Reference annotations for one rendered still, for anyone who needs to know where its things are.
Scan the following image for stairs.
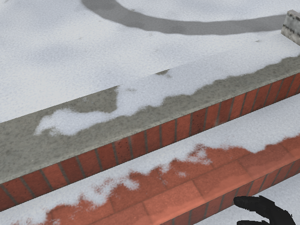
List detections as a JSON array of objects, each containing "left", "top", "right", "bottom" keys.
[{"left": 0, "top": 72, "right": 300, "bottom": 225}]

